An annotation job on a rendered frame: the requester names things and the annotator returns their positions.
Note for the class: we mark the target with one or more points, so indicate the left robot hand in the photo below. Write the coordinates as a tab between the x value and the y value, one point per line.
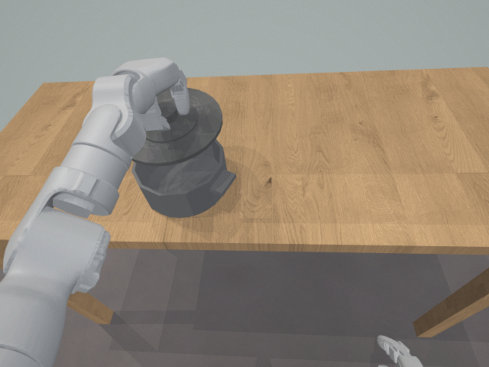
164	74

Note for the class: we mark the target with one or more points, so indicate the knob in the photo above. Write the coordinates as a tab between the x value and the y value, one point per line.
168	111

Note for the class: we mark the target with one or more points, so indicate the left robot upper arm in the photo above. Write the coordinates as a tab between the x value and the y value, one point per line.
61	254

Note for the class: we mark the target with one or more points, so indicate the table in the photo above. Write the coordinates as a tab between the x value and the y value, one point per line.
387	161

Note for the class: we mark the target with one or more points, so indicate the lid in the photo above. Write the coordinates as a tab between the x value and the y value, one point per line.
189	135

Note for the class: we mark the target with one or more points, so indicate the right robot hand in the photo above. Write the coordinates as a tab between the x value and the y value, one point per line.
398	352

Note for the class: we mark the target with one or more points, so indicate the robot left forearm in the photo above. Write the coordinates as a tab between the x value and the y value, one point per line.
88	179

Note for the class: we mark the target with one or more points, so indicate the pot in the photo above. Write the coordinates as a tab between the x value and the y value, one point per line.
188	188

